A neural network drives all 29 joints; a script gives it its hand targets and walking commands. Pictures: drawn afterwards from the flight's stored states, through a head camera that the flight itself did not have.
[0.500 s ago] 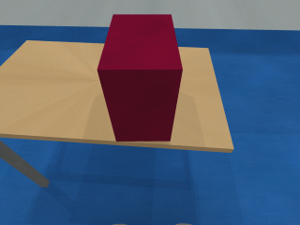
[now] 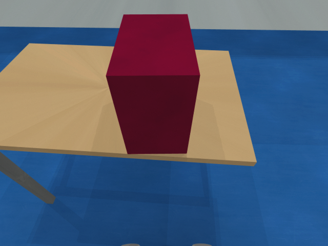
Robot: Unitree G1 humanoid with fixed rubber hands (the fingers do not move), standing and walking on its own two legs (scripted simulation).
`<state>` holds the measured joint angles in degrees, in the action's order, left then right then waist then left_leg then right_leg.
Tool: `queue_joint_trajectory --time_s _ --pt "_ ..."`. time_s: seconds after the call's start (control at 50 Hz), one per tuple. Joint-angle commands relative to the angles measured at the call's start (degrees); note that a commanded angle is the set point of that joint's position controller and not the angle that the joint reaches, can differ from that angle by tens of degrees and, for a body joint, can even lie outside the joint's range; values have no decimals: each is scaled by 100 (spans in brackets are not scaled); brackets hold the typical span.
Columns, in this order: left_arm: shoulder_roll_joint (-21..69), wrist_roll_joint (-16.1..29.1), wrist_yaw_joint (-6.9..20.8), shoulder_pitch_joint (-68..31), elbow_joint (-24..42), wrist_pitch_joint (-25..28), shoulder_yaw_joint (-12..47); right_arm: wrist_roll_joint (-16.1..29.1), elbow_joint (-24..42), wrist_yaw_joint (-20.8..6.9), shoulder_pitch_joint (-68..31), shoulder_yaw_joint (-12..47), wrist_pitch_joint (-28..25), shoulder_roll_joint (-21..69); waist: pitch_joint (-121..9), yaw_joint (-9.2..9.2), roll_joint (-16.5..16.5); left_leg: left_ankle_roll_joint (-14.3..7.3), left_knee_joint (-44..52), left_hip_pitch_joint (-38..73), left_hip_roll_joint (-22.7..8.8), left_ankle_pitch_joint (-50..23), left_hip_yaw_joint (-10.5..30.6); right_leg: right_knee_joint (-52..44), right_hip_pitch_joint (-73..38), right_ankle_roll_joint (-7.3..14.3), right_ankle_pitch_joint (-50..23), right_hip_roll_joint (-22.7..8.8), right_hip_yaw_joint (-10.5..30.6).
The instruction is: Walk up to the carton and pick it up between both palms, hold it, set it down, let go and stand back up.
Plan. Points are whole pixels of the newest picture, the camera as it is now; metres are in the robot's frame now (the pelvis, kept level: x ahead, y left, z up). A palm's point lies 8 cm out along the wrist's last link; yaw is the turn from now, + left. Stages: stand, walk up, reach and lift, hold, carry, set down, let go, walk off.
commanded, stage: walk up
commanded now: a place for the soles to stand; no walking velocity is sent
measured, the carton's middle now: (156, 86) +0.51 +0.03 +0.10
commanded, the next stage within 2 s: none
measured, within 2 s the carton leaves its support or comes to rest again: neither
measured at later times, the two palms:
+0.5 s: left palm out of the picture +0.10 +0.44 -0.09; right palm out of the picture +0.11 -0.19 -0.11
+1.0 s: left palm out of the picture +0.16 +0.42 -0.09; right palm (234, 230) +0.17 -0.19 -0.13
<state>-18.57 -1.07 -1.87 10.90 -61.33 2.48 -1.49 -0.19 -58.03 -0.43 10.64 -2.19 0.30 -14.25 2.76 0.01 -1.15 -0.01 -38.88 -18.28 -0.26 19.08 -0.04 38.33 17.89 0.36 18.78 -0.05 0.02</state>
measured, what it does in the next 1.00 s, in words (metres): steps to the left: left foot, then right foot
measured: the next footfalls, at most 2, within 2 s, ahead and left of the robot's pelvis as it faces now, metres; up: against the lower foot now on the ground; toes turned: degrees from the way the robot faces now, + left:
left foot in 0.24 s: +0.04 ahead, +0.16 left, +0.00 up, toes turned +2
right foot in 0.70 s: +0.13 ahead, +0.00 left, +0.00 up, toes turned +2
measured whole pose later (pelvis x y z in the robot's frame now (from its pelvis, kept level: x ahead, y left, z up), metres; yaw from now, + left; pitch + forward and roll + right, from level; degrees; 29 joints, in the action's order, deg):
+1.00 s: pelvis +0.07 +0.11 -0.01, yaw +0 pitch -1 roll +0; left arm -20.3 -2.0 -4.1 11.7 -48.1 4.0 -2.3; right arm -0.5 -42.5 0.0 10.5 -6.2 1.5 -20.3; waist 9.4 -1.0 -4.5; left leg -1.0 -49.3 -19.4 -1.9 29.6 0.8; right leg 43.5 20.9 2.4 21.2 0.9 1.0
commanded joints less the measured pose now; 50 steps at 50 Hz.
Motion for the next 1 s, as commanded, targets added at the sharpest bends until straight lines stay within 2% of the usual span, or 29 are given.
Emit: queue_joint_trajectory --time_s 0.0,0.04,0.08,0.14,0.18,0.2,0.22,0.24,0.26,0.28,0.3,0.32,0.36,0.4,0.42,0.46,0.58,0.62,0.64,0.66,0.68,0.7,0.72,0.74,0.78,0.82,0.9,0.96,0.98 --pt "-2283 -83 -369 608 482 346 -632 -364 935 -148 -440 -577 215 -1836 350 224 -262 -59 -2191 -1631 -316 1206 753 -2218 -313 1724 759 -2388 3450" --pt "-2082 -106 -381 541 468 397 -607 -379 1122 -186 -333 -580 215 -1701 379 131 26 -84 -2159 -1550 -420 1190 807 -1795 -264 1507 -228 -2106 2954" --pt "-2164 -126 -309 558 576 334 -648 -353 1211 -249 -265 -628 185 -1728 359 113 739 -101 -1617 -1375 -334 1546 605 -1775 -331 1444 377 -1894 2743" --pt "-2203 -160 -254 451 774 296 -665 -338 1377 -302 -119 -714 148 -1789 171 -15 848 -249 -355 -706 -349 1690 443 -1214 -168 1441 156 -1751 2295" --pt "-1901 -113 -248 -276 958 225 -556 -341 943 -235 1222 -882 58 -1812 -255 -868 199 -250 1279 1299 -253 728 197 405 920 753 -459 -1059 987" --pt "-1262 -50 -270 -182 1045 201 -356 -467 928 -168 1459 -1006 -16 -2282 -63 -1040 -1797 -192 2236 1861 -899 619 1485 2237 2104 291 481 79 172" --pt "-1096 4 -324 166 969 187 -308 -400 1093 -129 1052 -988 -40 -2438 309 -641 -1871 -223 2524 1637 -1595 -438 2507 2805 2817 100 1767 609 75" --pt "-1375 37 -361 347 914 145 -353 -376 1286 -114 604 -940 -24 -2311 80 -422 -1067 -378 2441 1566 -1727 -416 2543 2746 2547 94 1509 385 338" --pt "-1569 78 -374 351 865 141 -372 -311 1370 -98 424 -912 26 -2454 112 -475 -1078 -404 2476 1340 -1903 -178 2675 2868 2522 144 1399 229 451" --pt "-1670 108 -394 205 911 137 -370 -329 1423 -86 366 -838 5 -2296 445 -442 -911 -202 2294 1245 -1558 -895 2030 2853 2418 165 1179 98 375" --pt "-1580 119 -341 220 929 142 -413 -310 1385 -64 431 -775 -22 -1924 497 -301 -1057 38 1980 1418 -1318 -2152 1648 2840 2353 195 928 76 436" --pt "-1532 127 -295 425 837 144 -369 -300 1359 -42 608 -781 -35 -1932 250 -413 -1367 282 1683 1833 -984 -3424 1123 2741 2176 159 741 89 344" --pt "-1381 181 -270 647 917 127 -333 -251 1394 39 666 -812 -33 -1939 -18 -351 -1085 104 1328 2300 -920 -4349 889 2470 2134 82 468 143 186" --pt "-1313 122 -240 295 1048 87 -315 -228 1351 109 957 -822 -16 -2004 -221 -621 -733 146 1193 2831 -942 -4854 865 2156 2187 35 590 240 64" --pt "-1248 144 -248 365 1082 81 -290 -223 1414 129 979 -809 2 -1943 -182 -623 -926 164 1193 2832 -938 -4742 850 1994 2327 97 579 189 59" --pt "-1262 147 -281 401 1084 81 -281 -211 1551 144 798 -824 7 -1976 -339 -547 -497 -170 1138 2987 -1199 -4689 1112 1722 2233 58 619 171 79" --pt "-1471 152 -319 130 1236 123 -312 -212 1609 181 822 -809 25 -2013 -341 -472 -298 -295 695 3128 -1325 -4903 1221 561 1743 159 796 29 -46" --pt "-1320 95 -352 513 1145 191 -274 -173 1700 145 453 -792 36 -2020 -370 -171 -618 -399 28 2396 -1009 -5149 579 -482 815 236 20 90 -569" --pt "-1435 56 -357 1086 938 253 -338 -91 1870 133 -103 -759 33 -1921 -479 301 -107 -235 -866 1691 -859 -5234 463 -1289 -266 322 -855 117 -358" --pt "-1720 29 -392 1752 719 322 -463 11 2036 92 -449 -637 -17 -1660 -739 696 413 93 -1945 623 -409 -4210 194 -1323 -1523 628 -2513 -320 567" --pt "-2098 -5 -432 1938 799 350 -583 40 2079 44 -167 -532 -3 -1331 -1167 606 1772 379 -3104 -1320 394 239 212 -961 -2881 1370 -4294 -1712 2753" --pt "-1811 50 -422 1531 1057 271 -493 -49 2082 98 -107 -604 95 -1577 -1119 335 1056 297 -3074 -1419 209 1824 609 -874 -2501 1842 -4013 -2119 3213" --pt "-1896 20 -480 1257 1205 278 -511 -107 2075 116 -207 -614 152 -1677 -1001 360 754 240 -3309 -1410 153 2003 879 -1025 -1960 2218 -3741 -2429 3799" --pt "-1947 22 -505 896 1238 275 -497 -107 1993 94 -261 -641 174 -1808 -553 292 208 273 -3546 -1367 31 1793 962 -992 -1497 2139 -3790 -2249 3299" --pt "-1710 -26 -488 630 1387 334 -455 -100 1972 43 -181 -632 154 -1711 -362 153 168 80 -3078 -1389 -119 1468 863 -682 -1404 1681 -4521 -1670 2631" --pt "-1677 -25 -443 759 1384 343 -453 -60 1920 16 -49 -632 159 -1655 -426 133 408 22 -3027 -1072 -148 1305 841 -522 -1280 1569 -4653 -1423 2367" --pt "-1660 -138 -274 640 1565 206 -434 37 1963 77 -297 -568 -24 -1553 -379 219 1259 58 -550 -615 -153 1709 339 -264 -1149 1355 -4277 -980 1860" --pt "-1700 8 -142 61 1765 27 -436 -29 1520 126 502 -676 -179 -1472 -517 -237 1091 57 1376 1107 74 -519 -252 321 44 939 -3337 -660 1279" --pt "-1575 59 -127 89 1813 -17 -426 -102 1492 160 520 -749 -202 -1656 -608 -273 592 -46 1488 1506 -135 -985 -13 818 290 644 -2697 -503 1173"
